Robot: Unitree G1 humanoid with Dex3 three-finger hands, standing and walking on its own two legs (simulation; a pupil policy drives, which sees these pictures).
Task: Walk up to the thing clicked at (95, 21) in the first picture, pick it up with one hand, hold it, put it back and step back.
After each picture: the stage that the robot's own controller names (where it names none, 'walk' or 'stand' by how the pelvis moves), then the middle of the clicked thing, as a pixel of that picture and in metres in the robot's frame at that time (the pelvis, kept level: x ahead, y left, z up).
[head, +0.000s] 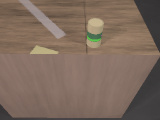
stand; (94, 33) +0.57 -0.05 +0.06
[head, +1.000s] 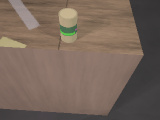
sink last; (68, 26) +0.53 +0.06 +0.09
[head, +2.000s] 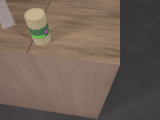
stand; (38, 27) +0.49 +0.17 +0.10
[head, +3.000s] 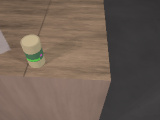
stand; (33, 52) +0.45 +0.19 +0.06
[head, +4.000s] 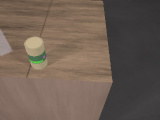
stand; (36, 53) +0.45 +0.17 +0.05
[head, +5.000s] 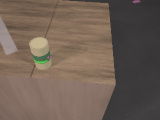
stand; (41, 54) +0.45 +0.16 +0.05
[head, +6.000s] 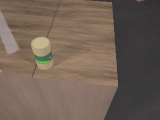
stand; (43, 53) +0.45 +0.16 +0.05
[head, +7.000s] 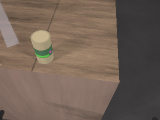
rise first; (43, 47) +0.46 +0.16 +0.06
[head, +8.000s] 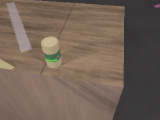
go down; (52, 52) +0.46 +0.16 +0.06
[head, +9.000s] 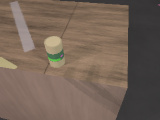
go down; (55, 52) +0.46 +0.15 +0.06
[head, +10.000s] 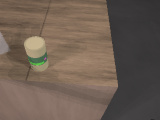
go down; (37, 54) +0.44 +0.14 +0.07
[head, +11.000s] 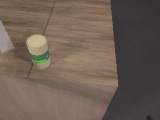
close in; (39, 52) +0.45 +0.14 +0.07
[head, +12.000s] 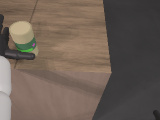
close; (25, 41) +0.46 +0.16 +0.10
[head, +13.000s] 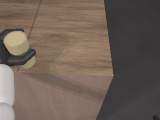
lift; (21, 51) +0.42 +0.18 +0.10
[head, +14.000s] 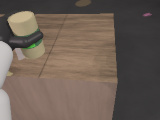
lift; (28, 36) +0.35 +0.15 +0.26
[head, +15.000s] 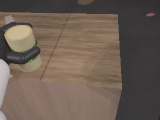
hold; (25, 49) +0.33 +0.17 +0.23
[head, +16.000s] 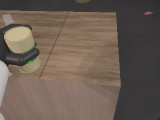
hold; (24, 50) +0.33 +0.17 +0.22
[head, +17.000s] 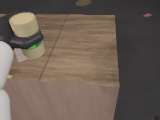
crouch; (28, 36) +0.36 +0.15 +0.25
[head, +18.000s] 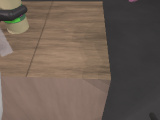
crouch; (12, 11) +0.46 +0.18 +0.25
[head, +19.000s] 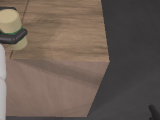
lower; (12, 30) +0.48 +0.18 +0.11
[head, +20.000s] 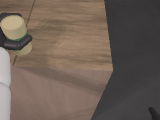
lower; (17, 36) +0.47 +0.18 +0.11
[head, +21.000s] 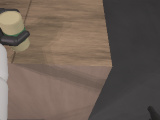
lower; (15, 32) +0.48 +0.18 +0.11
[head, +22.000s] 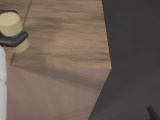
lower; (13, 33) +0.48 +0.19 +0.11
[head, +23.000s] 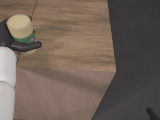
open; (23, 35) +0.47 +0.16 +0.11
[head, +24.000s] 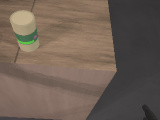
sink last; (26, 32) +0.47 +0.15 +0.11
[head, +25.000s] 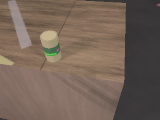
sink last; (51, 46) +0.48 +0.16 +0.08
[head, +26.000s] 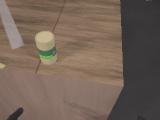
stand; (47, 48) +0.46 +0.15 +0.07
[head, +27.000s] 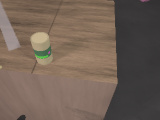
stand; (42, 49) +0.47 +0.16 +0.06
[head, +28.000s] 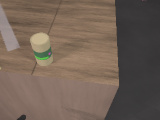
stand; (42, 50) +0.45 +0.16 +0.06
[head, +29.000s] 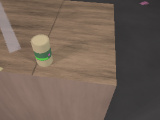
walk; (42, 51) +0.47 +0.16 +0.06
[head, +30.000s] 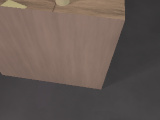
walk; out of the picture +0.74 +0.09 +0.08
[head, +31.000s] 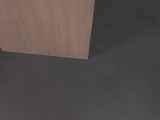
stand; out of the picture +1.12 +0.21 +0.09
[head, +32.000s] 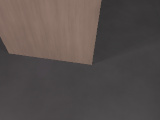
stand; out of the picture +1.12 +0.17 +0.08
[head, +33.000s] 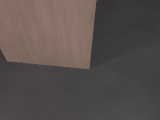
stand; out of the picture +1.12 +0.17 +0.05
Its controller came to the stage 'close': yes
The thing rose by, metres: 0.21
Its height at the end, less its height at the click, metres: +0.00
